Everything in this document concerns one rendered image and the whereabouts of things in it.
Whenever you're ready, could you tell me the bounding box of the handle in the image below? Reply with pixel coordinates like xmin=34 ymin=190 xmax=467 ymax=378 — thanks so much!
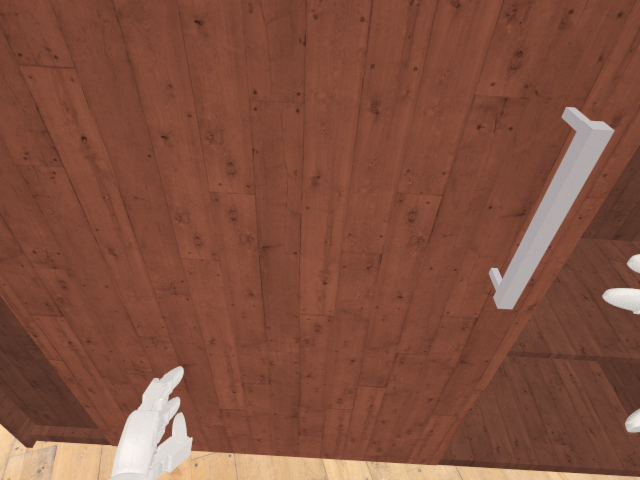
xmin=489 ymin=107 xmax=615 ymax=309

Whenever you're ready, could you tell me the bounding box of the robot left hand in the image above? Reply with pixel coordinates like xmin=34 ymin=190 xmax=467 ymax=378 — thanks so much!
xmin=111 ymin=366 xmax=193 ymax=480

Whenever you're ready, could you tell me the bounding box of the robot right hand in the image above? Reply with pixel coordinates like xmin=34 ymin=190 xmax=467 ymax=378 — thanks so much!
xmin=602 ymin=254 xmax=640 ymax=433

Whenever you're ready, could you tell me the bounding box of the wardrobe door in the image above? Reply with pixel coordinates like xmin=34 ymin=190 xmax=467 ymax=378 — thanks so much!
xmin=0 ymin=0 xmax=640 ymax=465
xmin=0 ymin=296 xmax=99 ymax=429

